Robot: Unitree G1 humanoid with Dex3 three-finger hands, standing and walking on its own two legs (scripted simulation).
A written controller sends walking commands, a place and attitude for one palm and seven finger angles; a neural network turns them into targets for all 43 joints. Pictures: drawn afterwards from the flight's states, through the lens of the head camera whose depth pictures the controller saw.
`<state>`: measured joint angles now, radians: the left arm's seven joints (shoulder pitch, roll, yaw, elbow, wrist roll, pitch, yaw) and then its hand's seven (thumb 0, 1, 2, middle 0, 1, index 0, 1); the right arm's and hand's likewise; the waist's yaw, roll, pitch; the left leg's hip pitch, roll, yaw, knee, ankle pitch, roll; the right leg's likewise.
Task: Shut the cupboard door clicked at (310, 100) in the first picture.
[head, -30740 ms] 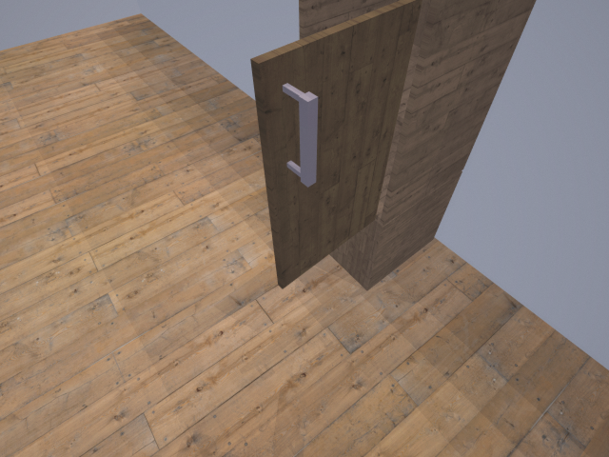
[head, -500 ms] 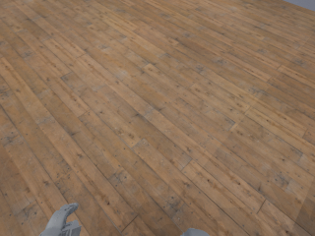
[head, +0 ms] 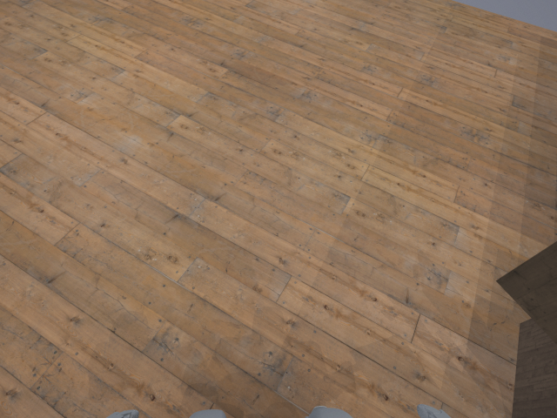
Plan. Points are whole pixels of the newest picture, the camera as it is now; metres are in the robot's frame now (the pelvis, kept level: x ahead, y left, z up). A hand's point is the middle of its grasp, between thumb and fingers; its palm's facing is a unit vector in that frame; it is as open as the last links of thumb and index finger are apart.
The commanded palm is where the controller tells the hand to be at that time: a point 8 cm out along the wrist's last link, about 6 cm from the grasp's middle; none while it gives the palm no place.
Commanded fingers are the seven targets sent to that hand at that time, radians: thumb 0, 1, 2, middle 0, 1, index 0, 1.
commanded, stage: turn to face it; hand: left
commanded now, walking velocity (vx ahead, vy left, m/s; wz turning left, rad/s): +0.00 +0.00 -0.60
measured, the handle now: out of the picture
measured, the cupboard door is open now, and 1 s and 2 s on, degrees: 58 58 58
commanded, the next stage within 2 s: take the last steps up to it in 1.48 s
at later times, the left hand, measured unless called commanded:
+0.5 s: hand (189, 380) +0.18 +0.15 -0.15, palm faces -0.29 -0.92 -0.26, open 7.4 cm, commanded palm none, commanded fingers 0.00 0.90 0.90 -0.20 -0.30 -0.20 -0.30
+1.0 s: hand (226, 323) +0.28 +0.10 -0.15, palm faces -0.57 -0.79 -0.21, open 7.4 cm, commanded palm none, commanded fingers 0.00 0.90 0.90 -0.20 -0.30 -0.20 -0.30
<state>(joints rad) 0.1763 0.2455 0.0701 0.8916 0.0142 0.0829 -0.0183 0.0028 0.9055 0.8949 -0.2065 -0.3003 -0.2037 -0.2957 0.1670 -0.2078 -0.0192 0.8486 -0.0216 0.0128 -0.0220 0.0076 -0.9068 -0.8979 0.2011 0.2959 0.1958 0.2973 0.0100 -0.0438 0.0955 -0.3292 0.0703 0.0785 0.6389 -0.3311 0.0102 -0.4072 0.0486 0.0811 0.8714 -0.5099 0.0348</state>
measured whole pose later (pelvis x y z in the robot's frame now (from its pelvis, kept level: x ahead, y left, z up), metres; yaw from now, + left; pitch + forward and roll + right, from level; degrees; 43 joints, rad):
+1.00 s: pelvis +0.06 +0.00 +0.01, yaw -36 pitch +1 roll -3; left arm 0.11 0.26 0.08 0.88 0.02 0.09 -0.04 0.00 0.91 0.90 -0.20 -0.30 -0.20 -0.29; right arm 0.25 -0.22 -0.03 0.90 -0.03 0.02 -0.02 0.01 -0.90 -0.90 0.20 0.30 0.20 0.30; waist -0.02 0.02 0.10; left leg -0.22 0.17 0.25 0.56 -0.33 -0.01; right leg -0.38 -0.03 -0.07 0.82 -0.44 0.05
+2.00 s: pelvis +0.10 -0.08 +0.01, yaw -55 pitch +1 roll -2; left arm 0.28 0.18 0.05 1.03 0.02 0.01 -0.01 0.00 0.91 0.90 -0.20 -0.30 -0.20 -0.30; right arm 0.25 -0.23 -0.06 1.00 -0.03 0.03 -0.01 0.01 -0.91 -0.90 0.20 0.30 0.19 0.30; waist -0.02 0.02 0.03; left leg -0.50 0.10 0.09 0.94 -0.40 -0.06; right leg -0.09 0.05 -0.06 0.38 -0.31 -0.05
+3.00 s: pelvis +0.14 -0.21 +0.01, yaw -58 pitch +0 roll -1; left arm 0.19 0.25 0.06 1.01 0.02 0.07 0.02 0.00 0.91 0.90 -0.20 -0.30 -0.20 -0.30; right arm 0.16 -0.16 -0.01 0.94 -0.02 0.02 -0.03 0.01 -0.91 -0.90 0.20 0.30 0.19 0.30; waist 0.03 -0.05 0.07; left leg -0.26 0.00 0.06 0.53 -0.28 0.05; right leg -0.42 -0.01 0.04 0.96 -0.44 0.04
